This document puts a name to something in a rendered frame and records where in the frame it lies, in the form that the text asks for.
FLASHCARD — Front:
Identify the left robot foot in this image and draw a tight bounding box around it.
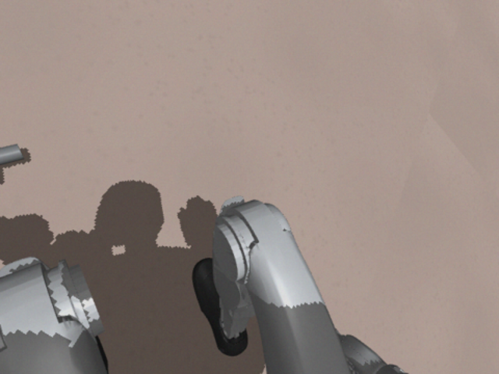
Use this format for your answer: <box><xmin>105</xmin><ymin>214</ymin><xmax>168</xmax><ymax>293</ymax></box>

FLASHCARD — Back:
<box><xmin>96</xmin><ymin>336</ymin><xmax>108</xmax><ymax>373</ymax></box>

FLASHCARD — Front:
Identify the right robot foot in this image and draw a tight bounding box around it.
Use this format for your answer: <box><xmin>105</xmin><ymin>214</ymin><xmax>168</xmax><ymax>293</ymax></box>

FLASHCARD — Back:
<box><xmin>193</xmin><ymin>258</ymin><xmax>248</xmax><ymax>356</ymax></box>

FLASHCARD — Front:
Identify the bottle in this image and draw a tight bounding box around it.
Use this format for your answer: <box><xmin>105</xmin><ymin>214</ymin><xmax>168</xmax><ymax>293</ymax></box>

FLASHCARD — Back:
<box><xmin>0</xmin><ymin>144</ymin><xmax>24</xmax><ymax>165</ymax></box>

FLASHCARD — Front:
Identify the right robot hand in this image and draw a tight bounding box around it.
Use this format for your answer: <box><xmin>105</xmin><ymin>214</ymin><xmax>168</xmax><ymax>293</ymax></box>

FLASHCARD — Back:
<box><xmin>336</xmin><ymin>329</ymin><xmax>387</xmax><ymax>374</ymax></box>

